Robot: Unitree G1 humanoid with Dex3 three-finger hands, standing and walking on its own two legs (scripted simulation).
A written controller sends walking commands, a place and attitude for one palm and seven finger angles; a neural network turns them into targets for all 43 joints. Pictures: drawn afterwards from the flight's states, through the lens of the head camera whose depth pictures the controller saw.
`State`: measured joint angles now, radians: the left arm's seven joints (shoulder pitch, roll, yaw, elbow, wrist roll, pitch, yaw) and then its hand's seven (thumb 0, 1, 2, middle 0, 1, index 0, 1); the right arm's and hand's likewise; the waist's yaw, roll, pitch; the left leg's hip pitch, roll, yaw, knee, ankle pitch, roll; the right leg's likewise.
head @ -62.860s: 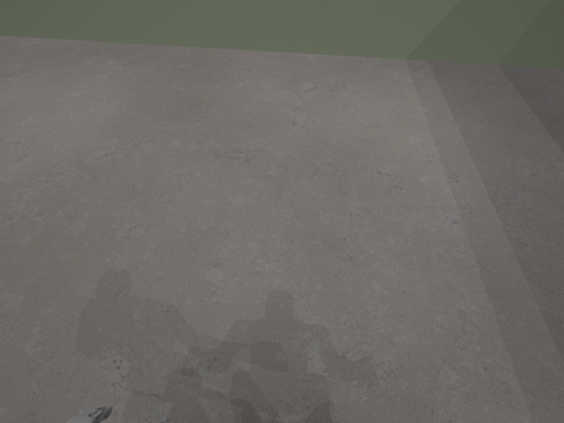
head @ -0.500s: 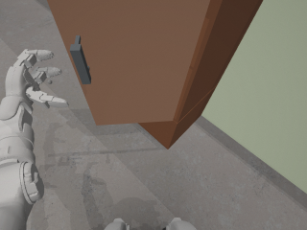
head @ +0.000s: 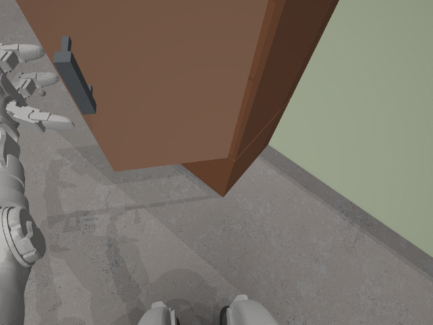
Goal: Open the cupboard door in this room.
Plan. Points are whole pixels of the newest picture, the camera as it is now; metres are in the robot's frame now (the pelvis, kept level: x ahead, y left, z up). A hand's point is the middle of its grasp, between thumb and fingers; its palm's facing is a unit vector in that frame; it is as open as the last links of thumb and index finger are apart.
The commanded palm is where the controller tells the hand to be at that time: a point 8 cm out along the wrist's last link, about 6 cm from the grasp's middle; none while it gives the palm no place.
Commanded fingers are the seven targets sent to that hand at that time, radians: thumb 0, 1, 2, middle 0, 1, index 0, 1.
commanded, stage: move the hooked fingers beside the handle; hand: left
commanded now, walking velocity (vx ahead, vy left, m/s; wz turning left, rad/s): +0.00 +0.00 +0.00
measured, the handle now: (78, 77) +0.54 +0.21 +0.09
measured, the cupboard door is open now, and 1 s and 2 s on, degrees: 49 49 48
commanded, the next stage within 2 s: slide the fingers in behind the handle in 0.58 s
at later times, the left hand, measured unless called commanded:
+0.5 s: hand (40, 99) +0.48 +0.26 +0.10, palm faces +0.10 -1.00 +0.00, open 14.0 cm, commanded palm +0.46 +0.30 +0.09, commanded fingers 0.00 -0.50 0.30 -0.30 -1.20 -0.30 -1.20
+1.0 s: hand (50, 96) +0.49 +0.25 +0.09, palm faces +0.12 -0.99 +0.00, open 14.0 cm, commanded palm +0.47 +0.27 +0.09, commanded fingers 0.00 -0.50 0.30 -0.30 -1.20 -0.30 -1.20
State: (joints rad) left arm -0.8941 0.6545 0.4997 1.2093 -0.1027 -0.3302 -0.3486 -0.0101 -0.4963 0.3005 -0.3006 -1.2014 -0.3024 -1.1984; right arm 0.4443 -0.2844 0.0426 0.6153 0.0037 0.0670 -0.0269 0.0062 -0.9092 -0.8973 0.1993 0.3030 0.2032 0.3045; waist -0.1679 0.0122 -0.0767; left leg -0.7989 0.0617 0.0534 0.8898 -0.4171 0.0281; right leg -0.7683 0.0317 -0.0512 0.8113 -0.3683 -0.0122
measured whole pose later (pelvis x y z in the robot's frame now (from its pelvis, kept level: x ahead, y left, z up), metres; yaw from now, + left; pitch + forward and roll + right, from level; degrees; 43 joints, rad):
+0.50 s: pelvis +0.00 +0.00 +0.00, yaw +1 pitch +17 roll -3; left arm -0.86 0.59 0.45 1.18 -0.12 -0.34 -0.33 -0.01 -0.50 0.30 -0.30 -1.20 -0.30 -1.20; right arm 0.37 -0.27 0.04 0.60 0.01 0.06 -0.03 0.00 -0.91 -0.90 0.20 0.30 0.20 0.30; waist -0.14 0.01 -0.09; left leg -0.77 0.05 0.04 0.89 -0.42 0.02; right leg -0.73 0.02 -0.07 0.81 -0.38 -0.01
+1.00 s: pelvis +0.00 +0.00 +0.00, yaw +2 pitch +19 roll -3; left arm -0.90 0.57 0.42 1.18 -0.12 -0.34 -0.26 -0.01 -0.50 0.30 -0.30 -1.20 -0.29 -1.23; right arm 0.44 -0.27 0.03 0.65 0.00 0.06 -0.02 0.01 -0.91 -0.90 0.20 0.30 0.20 0.30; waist -0.15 0.02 -0.08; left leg -0.81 0.05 0.02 0.91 -0.42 0.03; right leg -0.76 0.02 -0.08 0.82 -0.38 -0.01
